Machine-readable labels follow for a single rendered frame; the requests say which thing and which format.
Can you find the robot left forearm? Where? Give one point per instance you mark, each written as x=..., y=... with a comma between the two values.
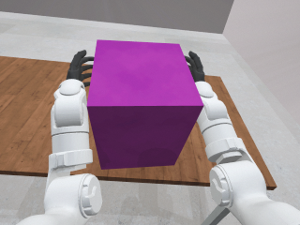
x=69, y=129

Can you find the robot right forearm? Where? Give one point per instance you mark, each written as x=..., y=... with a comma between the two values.
x=222, y=144

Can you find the left robot hand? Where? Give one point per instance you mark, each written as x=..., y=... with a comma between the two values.
x=76, y=69

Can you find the right robot upper arm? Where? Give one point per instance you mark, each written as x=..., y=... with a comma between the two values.
x=239, y=186

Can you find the table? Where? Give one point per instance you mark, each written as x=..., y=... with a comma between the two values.
x=27, y=89

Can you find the right robot hand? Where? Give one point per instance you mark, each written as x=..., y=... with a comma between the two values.
x=195, y=67

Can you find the left robot upper arm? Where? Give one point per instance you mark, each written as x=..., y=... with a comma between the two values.
x=69, y=200

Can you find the carton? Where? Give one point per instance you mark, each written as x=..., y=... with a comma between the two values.
x=142, y=103

